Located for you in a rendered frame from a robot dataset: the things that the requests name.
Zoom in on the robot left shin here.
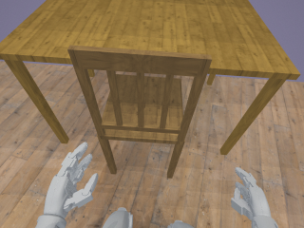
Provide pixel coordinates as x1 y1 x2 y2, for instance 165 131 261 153
117 207 126 211

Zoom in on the table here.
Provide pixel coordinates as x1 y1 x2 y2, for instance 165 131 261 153
0 0 301 155

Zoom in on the left robot hand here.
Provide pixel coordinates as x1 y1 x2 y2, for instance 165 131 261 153
43 142 99 219

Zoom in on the robot left thigh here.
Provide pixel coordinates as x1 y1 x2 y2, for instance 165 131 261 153
103 210 133 228

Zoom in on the chair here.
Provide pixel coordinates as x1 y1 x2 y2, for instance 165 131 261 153
67 45 213 179

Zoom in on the right robot forearm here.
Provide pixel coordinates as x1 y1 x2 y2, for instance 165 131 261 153
251 215 278 228

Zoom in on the right robot hand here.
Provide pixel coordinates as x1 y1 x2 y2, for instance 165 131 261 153
231 167 272 221

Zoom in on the left robot forearm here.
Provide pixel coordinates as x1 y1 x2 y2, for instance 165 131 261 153
35 214 67 228

